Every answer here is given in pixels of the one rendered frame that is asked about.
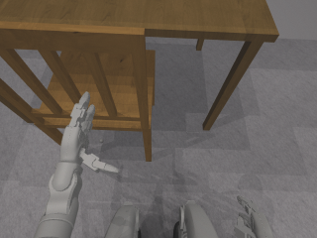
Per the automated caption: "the robot right hand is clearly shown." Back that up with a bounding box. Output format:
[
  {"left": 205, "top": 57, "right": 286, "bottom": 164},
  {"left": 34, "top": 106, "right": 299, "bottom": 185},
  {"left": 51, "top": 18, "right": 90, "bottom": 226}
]
[{"left": 234, "top": 195, "right": 274, "bottom": 238}]

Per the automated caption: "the robot left hand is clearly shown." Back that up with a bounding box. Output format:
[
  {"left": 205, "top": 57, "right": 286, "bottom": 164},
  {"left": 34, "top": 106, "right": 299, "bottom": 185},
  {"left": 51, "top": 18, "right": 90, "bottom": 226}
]
[{"left": 59, "top": 91, "right": 120, "bottom": 175}]

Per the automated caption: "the table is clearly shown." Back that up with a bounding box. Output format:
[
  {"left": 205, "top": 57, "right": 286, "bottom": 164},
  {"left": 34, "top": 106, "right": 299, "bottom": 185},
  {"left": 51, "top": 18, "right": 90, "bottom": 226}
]
[{"left": 0, "top": 0, "right": 279, "bottom": 131}]

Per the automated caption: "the robot right shin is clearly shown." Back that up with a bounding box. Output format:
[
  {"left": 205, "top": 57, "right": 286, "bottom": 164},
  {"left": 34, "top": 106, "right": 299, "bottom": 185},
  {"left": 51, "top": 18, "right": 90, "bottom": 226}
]
[{"left": 178, "top": 200, "right": 196, "bottom": 238}]

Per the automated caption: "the chair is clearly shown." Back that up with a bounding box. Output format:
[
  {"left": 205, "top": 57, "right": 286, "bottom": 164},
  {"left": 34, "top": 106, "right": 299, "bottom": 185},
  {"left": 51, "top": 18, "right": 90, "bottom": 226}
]
[{"left": 0, "top": 21, "right": 156, "bottom": 162}]

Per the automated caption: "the robot left forearm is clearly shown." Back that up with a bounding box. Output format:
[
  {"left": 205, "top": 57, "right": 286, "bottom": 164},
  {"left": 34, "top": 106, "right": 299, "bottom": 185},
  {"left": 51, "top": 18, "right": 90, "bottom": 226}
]
[{"left": 33, "top": 161, "right": 83, "bottom": 238}]

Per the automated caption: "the right robot thigh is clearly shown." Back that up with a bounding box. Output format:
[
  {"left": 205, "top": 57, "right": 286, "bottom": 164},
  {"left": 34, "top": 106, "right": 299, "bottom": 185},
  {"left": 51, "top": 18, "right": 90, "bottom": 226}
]
[{"left": 178, "top": 203, "right": 219, "bottom": 238}]

